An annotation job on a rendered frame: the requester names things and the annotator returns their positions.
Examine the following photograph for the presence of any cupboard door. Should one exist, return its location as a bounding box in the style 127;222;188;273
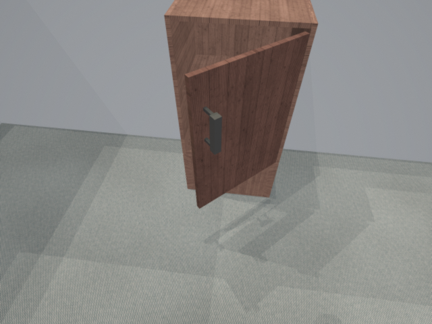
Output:
184;32;310;209

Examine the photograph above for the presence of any handle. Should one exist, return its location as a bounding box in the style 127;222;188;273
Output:
203;107;222;155

